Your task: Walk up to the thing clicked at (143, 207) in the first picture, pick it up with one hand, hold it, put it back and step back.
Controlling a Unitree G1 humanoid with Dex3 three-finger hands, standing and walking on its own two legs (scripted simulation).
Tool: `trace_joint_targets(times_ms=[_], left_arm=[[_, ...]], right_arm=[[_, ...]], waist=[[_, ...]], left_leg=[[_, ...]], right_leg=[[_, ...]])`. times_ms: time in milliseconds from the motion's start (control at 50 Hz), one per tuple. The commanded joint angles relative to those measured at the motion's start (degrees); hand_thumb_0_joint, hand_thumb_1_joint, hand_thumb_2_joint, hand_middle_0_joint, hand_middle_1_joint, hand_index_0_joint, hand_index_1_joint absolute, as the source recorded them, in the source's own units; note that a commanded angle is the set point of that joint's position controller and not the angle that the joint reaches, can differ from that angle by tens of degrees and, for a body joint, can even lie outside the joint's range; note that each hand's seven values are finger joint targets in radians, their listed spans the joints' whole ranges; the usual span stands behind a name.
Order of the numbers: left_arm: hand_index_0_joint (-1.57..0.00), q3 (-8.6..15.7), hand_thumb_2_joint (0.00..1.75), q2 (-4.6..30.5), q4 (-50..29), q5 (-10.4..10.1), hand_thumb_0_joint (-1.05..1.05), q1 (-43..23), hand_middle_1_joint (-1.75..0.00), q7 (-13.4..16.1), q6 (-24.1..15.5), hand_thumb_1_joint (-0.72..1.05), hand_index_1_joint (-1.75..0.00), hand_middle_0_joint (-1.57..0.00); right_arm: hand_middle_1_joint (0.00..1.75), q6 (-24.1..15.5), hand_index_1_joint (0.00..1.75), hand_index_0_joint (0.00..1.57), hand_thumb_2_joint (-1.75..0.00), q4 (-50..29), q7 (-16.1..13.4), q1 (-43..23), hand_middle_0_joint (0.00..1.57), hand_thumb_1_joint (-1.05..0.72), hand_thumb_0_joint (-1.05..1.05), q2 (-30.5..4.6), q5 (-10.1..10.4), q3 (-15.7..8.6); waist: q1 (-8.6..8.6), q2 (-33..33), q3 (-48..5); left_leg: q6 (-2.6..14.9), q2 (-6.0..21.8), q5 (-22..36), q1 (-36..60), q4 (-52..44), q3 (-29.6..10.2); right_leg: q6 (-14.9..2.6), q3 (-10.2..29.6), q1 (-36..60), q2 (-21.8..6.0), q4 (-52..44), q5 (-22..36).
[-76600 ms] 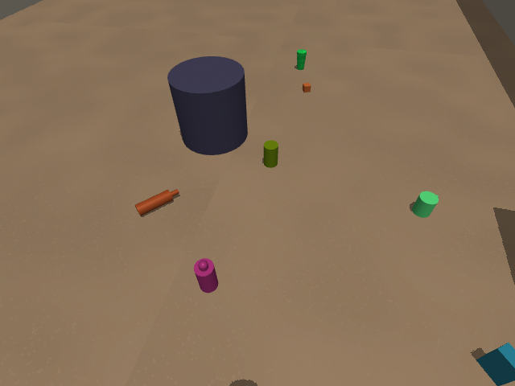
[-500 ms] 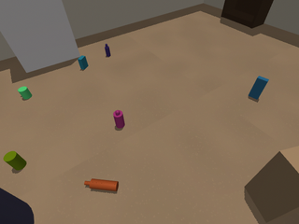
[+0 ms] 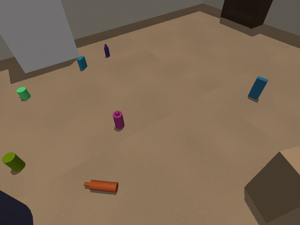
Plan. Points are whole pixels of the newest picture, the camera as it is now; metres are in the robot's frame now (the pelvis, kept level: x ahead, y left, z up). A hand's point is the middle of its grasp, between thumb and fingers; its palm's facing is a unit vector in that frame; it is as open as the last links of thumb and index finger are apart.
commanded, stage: stand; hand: left
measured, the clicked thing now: (100, 185) +0.51 +0.38 -0.75
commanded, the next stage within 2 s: none
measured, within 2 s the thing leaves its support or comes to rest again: neither
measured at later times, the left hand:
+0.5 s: hand out of the picture +0.07 +0.26 -0.15, palm faces -0.02 -0.94 -0.35, open 7.3 cm
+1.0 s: hand out of the picture +0.08 +0.26 -0.15, palm faces -0.02 -0.94 -0.35, open 7.3 cm
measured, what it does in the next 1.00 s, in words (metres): stands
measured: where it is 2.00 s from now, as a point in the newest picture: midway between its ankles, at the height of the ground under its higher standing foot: outside the picture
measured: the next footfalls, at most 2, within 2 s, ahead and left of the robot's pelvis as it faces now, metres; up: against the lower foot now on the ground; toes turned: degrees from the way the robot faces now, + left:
none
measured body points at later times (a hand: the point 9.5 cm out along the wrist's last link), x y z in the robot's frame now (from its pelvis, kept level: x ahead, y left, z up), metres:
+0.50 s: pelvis +0.00 +0.00 +0.00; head +0.01 +0.00 +0.45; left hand +0.07 +0.30 -0.13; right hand +0.07 -0.30 -0.14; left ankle -0.01 +0.14 -0.75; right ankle -0.01 -0.12 -0.75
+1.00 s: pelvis +0.01 +0.00 +0.00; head +0.02 +0.00 +0.45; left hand +0.08 +0.30 -0.13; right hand +0.08 -0.30 -0.14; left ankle -0.01 +0.14 -0.75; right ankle -0.01 -0.12 -0.75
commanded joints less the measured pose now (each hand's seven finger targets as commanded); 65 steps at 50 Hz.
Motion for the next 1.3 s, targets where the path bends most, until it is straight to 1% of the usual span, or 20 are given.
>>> trace_joint_targets(times_ms=[0, 260, 300, 360, 420, 460, 540, 560, 660, 700, 820, 840, 920, 960, 1000, 1060, 1120, 1180, 1220, 1280], left_arm=[[-0.2, 2.05, 0.9, 12.56, -3.44, -0.18, 0.0, -2.64, -0.3, 0.97, -1.23, 0.9, -0.3, -0.2], [-0.2, 1.95, 0.9, 12.52, -3.47, -0.17, 0.0, -2.61, -0.3, 1.01, -1.2, 0.9, -0.3, -0.2], [-0.2, 2.17, 0.9, 12.77, -3.35, -0.21, 0.0, -2.58, -0.3, 0.97, -1.07, 0.9, -0.3, -0.2], [-0.2, 2.2, 0.9, 13.08, -3.38, -0.12, 0.0, -2.62, -0.3, 1.01, -1.13, 0.9, -0.3, -0.2], [-0.2, 1.99, 0.9, 12.71, -3.59, -0.09, 0.0, -2.26, -0.3, 1.05, -1.27, 0.9, -0.3, -0.2], [-0.2, 2.06, 0.9, 12.86, -3.76, -0.08, 0.0, -2.58, -0.3, 1.05, -1.33, 0.9, -0.3, -0.2], [-0.2, 2.02, 0.9, 12.6, -3.69, -0.17, 0.0, -2.52, -0.3, 1.08, -1.25, 0.9, -0.3, -0.2], [-0.2, 1.96, 0.9, 12.65, -3.59, -0.34, 0.0, -2.6, -0.3, 1.05, -1.19, 0.9, -0.3, -0.2], [-0.2, 1.87, 0.9, 12.34, -3.57, -0.05, 0.0, -2.02, -0.3, 1.07, -1.24, 0.9, -0.3, -0.2], [-0.2, 2.01, 0.9, 12.81, -3.58, -0.04, 0.0, -2.06, -0.3, 1.15, -1.31, 0.9, -0.3, -0.2], [-0.2, 1.91, 0.9, 12.54, -3.68, -0.2, 0.0, -2.51, -0.3, 1.12, -1.22, 0.9, -0.3, -0.2], [-0.2, 1.91, 0.9, 12.41, -3.73, -0.05, 0.0, -2.08, -0.3, 1.13, -1.26, 0.9, -0.3, -0.2], [-0.2, 1.94, 0.9, 12.6, -3.62, -0.12, 0.0, -2.24, -0.3, 1.22, -1.4, 0.9, -0.3, -0.2], [-0.2, 1.9, 0.9, 12.52, -3.62, -0.17, 0.0, -2.22, -0.3, 1.17, -1.34, 0.9, -0.3, -0.2], [-0.2, 1.96, 0.9, 12.63, -3.74, -0.08, 0.0, -2.29, -0.3, 1.21, -1.33, 0.9, -0.3, -0.2], [-0.2, 2.0, 0.9, 12.83, -3.75, -0.17, 0.0, -2.43, -0.3, 1.21, -1.35, 0.9, -0.3, -0.2], [-0.2, 1.99, 0.9, 12.68, -3.76, -0.15, 0.0, -2.41, -0.3, 1.19, -1.34, 0.9, -0.3, -0.2], [-0.2, 2.01, 0.9, 12.84, -3.8, -0.15, 0.0, -2.29, -0.3, 1.21, -1.43, 0.9, -0.3, -0.2], [-0.2, 1.96, 0.9, 12.54, -3.96, -0.06, 0.0, -2.57, -0.3, 1.23, -1.29, 0.9, -0.3, -0.2], [-0.2, 1.85, 0.9, 12.38, -3.77, -0.12, 0.0, -2.23, -0.3, 1.19, -1.36, 0.9, -0.3, -0.2]], right_arm=[[0.3, -1.52, 0.3, 0.2, -0.9, -3.7, -0.83, -3.09, 0.2, -0.9, 0.0, -12.29, 0.13, -2.34], [0.3, -1.47, 0.3, 0.2, -0.9, -3.83, -0.82, -2.69, 0.2, -0.9, 0.0, -12.08, 0.14, -2.27], [0.3, -1.42, 0.3, 0.2, -0.9, -3.71, -0.83, -2.5, 0.2, -0.9, 0.0, -12.01, 0.11, -2.2], [0.3, -1.35, 0.3, 0.2, -0.9, -3.74, -0.72, -2.46, 0.2, -0.9, 0.0, -11.9, 0.12, -2.27], [0.3, -1.39, 0.3, 0.2, -0.9, -3.82, -0.72, -2.39, 0.2, -0.9, 0.0, -12.18, 0.09, -2.34], [0.3, -1.47, 0.3, 0.2, -0.9, -3.88, -0.74, -2.33, 0.2, -0.9, 0.0, -12.14, 0.02, -2.3], [0.3, -1.54, 0.3, 0.2, -0.9, -3.8, -0.83, -2.24, 0.2, -0.9, 0.0, -12.21, 0.0, -2.32], [0.3, -1.51, 0.3, 0.2, -0.9, -3.64, -0.81, -2.28, 0.2, -0.9, 0.0, -11.97, 0.03, -2.22], [0.3, -1.41, 0.3, 0.2, -0.9, -3.81, -0.83, -2.75, 0.2, -0.9, 0.0, -12.34, 0.15, -2.39], [0.3, -1.38, 0.3, 0.2, -0.9, -3.88, -0.84, -2.3, 0.2, -0.9, 0.0, -12.1, 0.15, -2.33], [0.3, -1.57, 0.3, 0.2, -0.9, -3.88, -0.92, -2.39, 0.2, -0.9, 0.0, -11.97, 0.1, -2.26], [0.3, -1.52, 0.3, 0.2, -0.9, -3.91, -0.96, -2.4, 0.2, -0.9, 0.0, -12.52, 0.08, -2.43], [0.3, -1.46, 0.3, 0.2, -0.9, -3.97, -0.88, -2.32, 0.2, -0.9, 0.0, -12.19, 0.2, -2.38], [0.3, -1.51, 0.3, 0.2, -0.9, -4.08, -0.88, -2.55, 0.2, -0.9, 0.0, -11.86, 0.11, -2.33], [0.3, -1.45, 0.3, 0.2, -0.9, -4.11, -0.89, -2.5, 0.2, -0.9, 0.0, -12.05, 0.05, -2.45], [0.3, -1.45, 0.3, 0.2, -0.9, -4.06, -0.85, -2.38, 0.2, -0.9, 0.0, -11.76, 0.08, -2.45], [0.3, -1.46, 0.3, 0.2, -0.9, -3.88, -0.85, -2.13, 0.2, -0.9, 0.0, -11.94, 0.09, -2.46], [0.3, -1.49, 0.3, 0.2, -0.9, -3.93, -0.84, -2.46, 0.2, -0.9, 0.0, -11.94, 0.05, -2.55], [0.3, -1.48, 0.3, 0.2, -0.9, -3.99, -0.92, -2.16, 0.2, -0.9, 0.0, -12.07, 0.04, -2.58], [0.3, -1.48, 0.3, 0.2, -0.9, -3.93, -0.89, -2.36, 0.2, -0.9, 0.0, -11.91, 0.04, -2.46]], waist=[[0.35, -0.12, -2.86], [0.15, -0.75, -2.44], [0.16, -0.54, -2.31], [0.2, -1.94, -1.98], [0.11, -0.93, -3.0], [0.09, -0.34, -3.95], [0.25, -0.47, -3.85], [0.25, -0.61, -2.72], [0.35, -0.13, -3.62], [0.19, -0.77, -4.01], [0.19, -0.31, -3.06], [0.4, -0.24, -3.85], [0.23, -0.86, -3.61], [0.18, -0.73, -2.63], [0.2, -0.84, -3.52], [0.13, -1.28, -3.54], [0.04, -0.15, -3.22], [0.2, -1.27, -3.64], [0.03, -0.18, -3.64], [0.21, -0.79, -3.36]], left_leg=[[2.41, 6.01, 9.3, 0.1, -2.27, -4.95], [2.38, 5.89, 8.61, -0.36, -2.5, -5.08], [2.36, 5.63, 6.34, -0.68, -2.82, -4.87], [2.32, 5.63, 6.38, -0.9, -2.87, -5.24], [2.38, 5.84, 7.53, 0.17, -2.26, -5.13], [2.53, 5.96, 9.02, 0.42, -1.88, -4.97], [2.3, 5.99, 10.44, 0.29, -2.06, -4.87], [2.11, 5.79, 10.12, -0.37, -2.38, -4.89], [2.41, 5.78, 9.39, 0.48, -1.87, -4.64], [2.59, 6.02, 10.28, 1.01, -1.86, -4.8], [2.09, 6.04, 11.24, 0.42, -2.43, -4.86], [2.52, 6.22, 10.73, 0.93, -1.94, -4.69], [2.63, 6.09, 11.51, 1.12, -1.92, -4.66], [2.27, 5.91, 10.92, 1.02, -2.43, -4.58], [2.49, 6.05, 10.28, 1.24, -2.2, -4.55], [2.41, 6.0, 11.54, 1.12, -2.17, -4.59], [2.43, 5.89, 9.73, 0.58, -2.35, -4.41], [2.41, 6.12, 11.34, 1.54, -2.23, -4.61], [2.42, 5.93, 10.39, 0.82, -2.34, -4.39], [2.51, 5.99, 11.43, 1.03, -2.12, -4.35]], right_leg=[[-1.28, 5.79, 0.53, -6.97, -2.69, 9.29], [-1.21, 5.99, 0.47, -6.98, -2.86, 8.64], [-1.13, 6.13, 0.13, -6.94, -3.19, 6.71], [-1.01, 5.77, 0.04, -6.69, -3.39, 5.62], [-1.11, 6.01, -0.22, -6.95, -3.39, 7.19], [-1.35, 6.22, 0.93, -7.32, -2.71, 10.06], [-1.3, 5.89, 1.04, -7.08, -2.39, 10.6], [-1.23, 5.88, 0.68, -6.99, -2.62, 9.79], [-1.17, 5.84, 0.69, -7.11, -2.89, 9.88], [-1.32, 5.75, 1.08, -7.19, -2.45, 11.23], [-1.25, 5.77, 0.72, -7.05, -2.37, 10.91], [-1.21, 5.9, 1.24, -7.25, -2.58, 11.12], [-1.14, 5.84, 1.32, -7.29, -2.45, 12.51], [-1.04, 5.64, 0.0, -7.04, -2.68, 11.41], [-1.09, 5.58, 0.45, -7.03, -2.63, 10.81], [-1.26, 5.8, 1.08, -7.14, -2.5, 12.19], [-1.27, 5.98, 1.38, -7.25, -2.71, 11.2], [-1.22, 5.86, 0.97, -7.16, -2.53, 12.02], [-1.27, 5.92, 1.2, -7.14, -2.57, 11.38], [-1.23, 6.01, 1.13, -7.31, -2.43, 12.76]])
